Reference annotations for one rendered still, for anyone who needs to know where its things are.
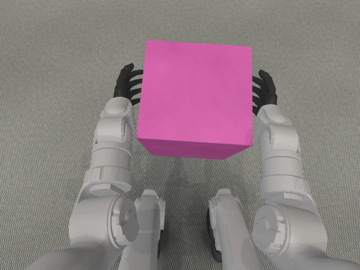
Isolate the right robot upper arm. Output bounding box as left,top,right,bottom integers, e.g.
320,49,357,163
251,202,360,270

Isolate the robot left forearm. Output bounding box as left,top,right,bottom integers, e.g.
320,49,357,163
69,97,136,237

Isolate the carton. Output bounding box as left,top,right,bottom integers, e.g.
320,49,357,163
136,40,253,160

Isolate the robot right forearm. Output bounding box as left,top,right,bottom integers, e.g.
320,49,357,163
253,104,322,220

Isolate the left robot upper arm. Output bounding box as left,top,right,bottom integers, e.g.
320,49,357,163
25,194,140,270

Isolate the robot right hand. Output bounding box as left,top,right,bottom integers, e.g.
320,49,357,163
252,70,277,116

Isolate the left robot foot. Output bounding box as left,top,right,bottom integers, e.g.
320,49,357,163
157,229,163,259

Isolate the robot left hand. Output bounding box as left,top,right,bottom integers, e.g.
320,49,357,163
113,63,143,106

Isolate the robot right thigh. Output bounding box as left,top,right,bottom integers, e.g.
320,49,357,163
209,193,264,270

